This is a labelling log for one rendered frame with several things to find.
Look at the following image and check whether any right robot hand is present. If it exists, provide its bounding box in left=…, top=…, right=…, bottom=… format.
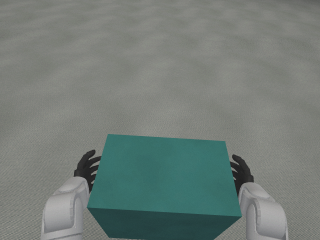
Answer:
left=230, top=154, right=254, bottom=197

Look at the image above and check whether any left robot forearm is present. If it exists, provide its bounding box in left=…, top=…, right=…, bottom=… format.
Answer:
left=40, top=176, right=90, bottom=240

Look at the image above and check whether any right robot forearm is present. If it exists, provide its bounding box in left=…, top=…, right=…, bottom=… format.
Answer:
left=238, top=182, right=289, bottom=240

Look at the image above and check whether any left robot hand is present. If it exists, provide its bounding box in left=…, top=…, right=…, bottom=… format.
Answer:
left=74, top=149, right=102, bottom=193

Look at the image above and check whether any carton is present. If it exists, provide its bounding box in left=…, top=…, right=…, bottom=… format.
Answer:
left=87, top=134, right=242, bottom=240

